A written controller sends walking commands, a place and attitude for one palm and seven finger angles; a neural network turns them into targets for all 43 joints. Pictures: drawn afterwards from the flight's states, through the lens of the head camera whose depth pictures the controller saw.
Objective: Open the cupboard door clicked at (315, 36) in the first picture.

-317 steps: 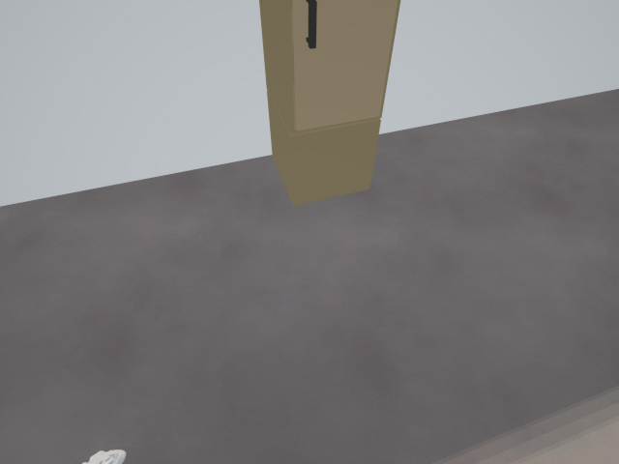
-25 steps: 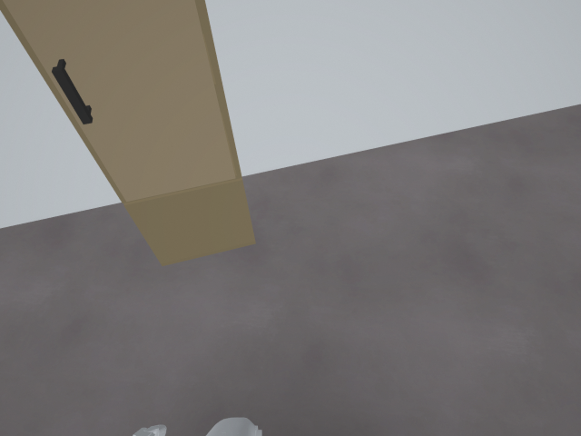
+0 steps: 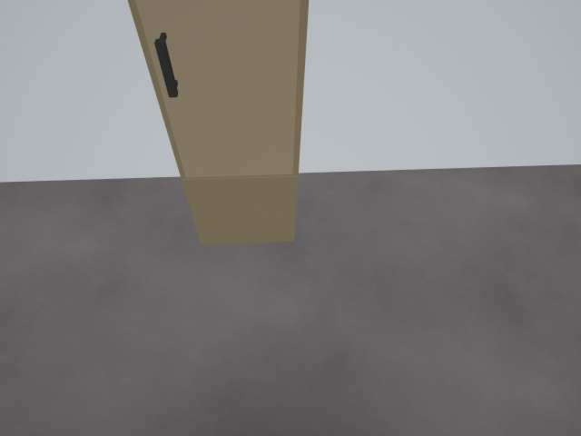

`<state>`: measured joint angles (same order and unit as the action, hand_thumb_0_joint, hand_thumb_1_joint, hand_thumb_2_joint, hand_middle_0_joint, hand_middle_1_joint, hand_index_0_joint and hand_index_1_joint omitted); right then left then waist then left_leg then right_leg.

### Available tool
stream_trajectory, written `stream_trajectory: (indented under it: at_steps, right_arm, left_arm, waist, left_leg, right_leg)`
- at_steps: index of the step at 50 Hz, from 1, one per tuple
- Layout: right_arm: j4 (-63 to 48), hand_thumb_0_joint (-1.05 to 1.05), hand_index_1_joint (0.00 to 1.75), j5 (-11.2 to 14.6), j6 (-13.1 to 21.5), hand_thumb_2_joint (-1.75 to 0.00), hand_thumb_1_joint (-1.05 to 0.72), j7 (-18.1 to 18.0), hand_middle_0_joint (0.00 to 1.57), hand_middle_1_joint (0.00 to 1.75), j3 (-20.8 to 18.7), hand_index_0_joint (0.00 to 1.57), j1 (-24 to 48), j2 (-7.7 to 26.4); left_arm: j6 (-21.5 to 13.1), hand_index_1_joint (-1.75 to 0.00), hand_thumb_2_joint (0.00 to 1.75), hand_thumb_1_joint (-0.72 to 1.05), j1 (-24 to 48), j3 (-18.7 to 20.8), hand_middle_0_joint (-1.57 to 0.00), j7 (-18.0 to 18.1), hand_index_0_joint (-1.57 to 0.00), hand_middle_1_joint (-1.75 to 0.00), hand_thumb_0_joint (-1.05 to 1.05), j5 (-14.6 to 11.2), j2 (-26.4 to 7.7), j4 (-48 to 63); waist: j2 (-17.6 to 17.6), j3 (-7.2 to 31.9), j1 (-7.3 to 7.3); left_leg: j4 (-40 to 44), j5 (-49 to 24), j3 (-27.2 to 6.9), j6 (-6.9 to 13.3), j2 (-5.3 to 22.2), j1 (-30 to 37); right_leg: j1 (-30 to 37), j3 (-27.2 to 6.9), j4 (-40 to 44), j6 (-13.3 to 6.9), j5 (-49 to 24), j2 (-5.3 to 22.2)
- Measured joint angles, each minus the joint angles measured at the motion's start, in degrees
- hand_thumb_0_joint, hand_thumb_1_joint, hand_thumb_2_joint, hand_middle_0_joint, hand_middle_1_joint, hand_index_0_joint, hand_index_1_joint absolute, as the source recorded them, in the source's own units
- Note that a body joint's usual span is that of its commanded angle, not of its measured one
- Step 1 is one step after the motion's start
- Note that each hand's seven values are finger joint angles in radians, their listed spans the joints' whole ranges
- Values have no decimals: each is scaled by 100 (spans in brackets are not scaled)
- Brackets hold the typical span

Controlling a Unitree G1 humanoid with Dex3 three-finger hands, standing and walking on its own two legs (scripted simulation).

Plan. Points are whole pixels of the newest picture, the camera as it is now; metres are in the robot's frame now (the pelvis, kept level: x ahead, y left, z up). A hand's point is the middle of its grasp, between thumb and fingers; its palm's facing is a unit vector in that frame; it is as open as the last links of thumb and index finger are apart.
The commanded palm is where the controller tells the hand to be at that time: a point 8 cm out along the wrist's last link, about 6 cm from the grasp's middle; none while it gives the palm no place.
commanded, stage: take the last steps up to it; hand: left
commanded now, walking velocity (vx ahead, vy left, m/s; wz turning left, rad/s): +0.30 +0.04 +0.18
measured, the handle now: (168, 65) +0.87 +0.35 +0.05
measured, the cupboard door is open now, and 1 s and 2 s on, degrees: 0 0 0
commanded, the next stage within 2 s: come to a stop and stand still in 1.16 s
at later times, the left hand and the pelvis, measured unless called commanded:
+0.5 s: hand out of the picture -0.05 +0.16 -0.16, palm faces +0.22 -0.96 -0.17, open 7.4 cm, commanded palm none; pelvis +0.06 +0.02 +0.00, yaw +7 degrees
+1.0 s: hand (156, 335) +0.29 +0.26 -0.16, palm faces +0.07 -0.98 -0.18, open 7.4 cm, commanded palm none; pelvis +0.20 +0.07 +0.00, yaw +4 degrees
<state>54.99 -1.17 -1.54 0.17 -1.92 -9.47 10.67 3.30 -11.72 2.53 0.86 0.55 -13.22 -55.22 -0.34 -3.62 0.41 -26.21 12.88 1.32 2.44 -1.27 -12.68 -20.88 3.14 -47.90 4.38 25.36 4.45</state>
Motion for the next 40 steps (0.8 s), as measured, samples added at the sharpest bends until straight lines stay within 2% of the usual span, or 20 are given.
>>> stream_trajectory:
  at_steps: [4,5,7,9,11,13,18,23,26,28,29,31,32,33,35,40]
  right_arm:
    - [161,1,30,3,-37,-90,-90,-2,20,30,-34,20,-164,21]
    - [195,1,30,19,-39,-90,-90,3,20,30,-48,20,-234,32]
    - [292,1,30,25,-88,-90,-90,17,20,30,-96,20,-359,90]
    - [388,1,30,-14,-172,-90,-91,77,20,30,-133,20,-481,123]
    - [440,1,30,-44,-173,-90,-91,139,20,30,-179,20,-563,159]
    - [453,1,30,-55,-130,-90,-91,169,20,30,-221,20,-649,190]
    - [549,1,30,-50,-91,-90,-91,182,20,30,-265,19,-773,232]
    - [621,1,30,-33,-62,-90,-91,207,20,30,-217,19,-629,174]
    - [577,1,30,-9,31,-90,-91,213,20,30,-155,19,-428,84]
    - [490,1,30,-6,180,-90,-91,195,20,30,-106,19,-307,35]
    - [452,1,30,-17,279,-90,-91,164,20,30,-102,19,-221,-7]
    - [381,1,30,-27,415,-90,-91,93,20,30,-72,19,-102,-124]
    - [357,1,30,-25,452,-90,-91,59,20,30,-54,19,-99,-180]
    - [320,0,30,9,493,-90,-92,-11,20,30,-101,20,-115,-217]
    - [300,-1,30,26,566,-90,-95,-104,20,30,-145,20,-186,-213]
    - [520,-1,30,27,591,-90,-95,-129,20,30,-82,20,-609,-192]
  left_arm:
    - [-145,-30,90,91,64,-68,-20,6,-20,-30,1,-7,174,25]
    - [-214,-30,90,91,35,-86,-20,0,-20,-30,1,14,210,28]
    - [-309,-30,90,91,-31,-130,-20,-8,-20,-30,0,61,352,-9]
    - [-387,-30,90,91,-240,-154,-20,-17,-20,-30,0,66,448,-14]
    - [-439,-30,90,92,-466,-148,-20,3,-20,-30,0,70,505,-98]
    - [-480,-30,90,92,-662,-146,-20,0,-20,-30,0,66,518,-221]
    - [-589,-30,90,92,-1073,-162,-20,-9,-20,-30,1,81,566,-510]
    - [-628,-30,90,91,-1427,-165,-20,-21,-20,-30,1,117,605,-809]
    - [-592,-30,90,91,-1597,-149,-20,-20,-20,-30,1,123,592,-984]
    - [-541,-30,90,91,-1729,-130,-20,-18,-20,-30,1,102,592,-1085]
    - [-493,-30,90,91,-1744,-120,-20,-26,-20,-30,1,82,588,-1140]
    - [-350,-30,90,91,-1645,-115,-20,-31,-20,-30,1,76,569,-1240]
    - [-298,-30,90,91,-1570,-107,-20,-36,-20,-30,1,77,560,-1266]
    - [-274,-30,90,91,-1476,-88,-20,-52,-20,-30,1,81,545,-1270]
    - [-277,-30,90,91,-1238,-46,-20,-91,-20,-30,1,103,484,-1204]
    - [-333,-30,90,91,-572,45,-20,-118,-19,-30,1,121,316,-772]
  waist:
    - [113,87,-57]
    - [134,136,-53]
    - [303,186,-59]
    - [301,303,6]
    - [270,370,13]
    - [254,398,-17]
    - [241,380,19]
    - [149,317,197]
    - [51,254,314]
    - [3,223,343]
    - [-51,172,327]
    - [-141,77,300]
    - [-141,83,269]
    - [-142,101,223]
    - [-158,147,131]
    - [-198,297,84]
  left_leg:
    - [-222,70,-83,-95,-59,-136]
    - [-397,152,-99,-132,-76,-220]
    - [-1141,910,-204,-201,-46,-485]
    - [-2134,1168,-191,-229,-54,-858]
    - [-2887,881,-123,-276,34,-1180]
    - [-3248,503,-79,-347,182,-1402]
    - [-3074,33,-9,-458,532,-1603]
    - [-2001,147,225,-427,654,-1396]
    - [-1257,290,436,-351,596,-1076]
    - [-583,129,591,-273,529,-675]
    - [-607,-129,647,-162,495,-654]
    - [-913,146,786,-18,465,-594]
    - [-891,278,840,19,465,-490]
    - [-774,334,887,42,446,-359]
    - [-400,247,948,49,375,-70]
    - [444,65,1015,107,178,570]
  right_leg:
    - [574,60,1203,-83,-465,-129]
    - [758,82,1619,-184,-680,-143]
    - [829,205,1637,-438,-806,-204]
    - [941,228,1792,-534,-808,-175]
    - [1127,231,2111,-532,-919,-137]
    - [1313,283,2403,-504,-1034,-103]
    - [1670,478,2814,-434,-1086,-42]
    - [1878,593,2879,-269,-932,65]
    - [1929,617,2683,-113,-700,158]
    - [1853,580,2255,-23,-390,230]
    - [1673,531,1747,-105,-172,316]
    - [1082,225,272,-294,310,326]
    - [751,146,-414,-363,324,279]
    - [436,118,-940,-407,194,252]
    - [-76,148,-1459,-429,-206,250]
    - [-901,177,-1428,-332,-1099,285]
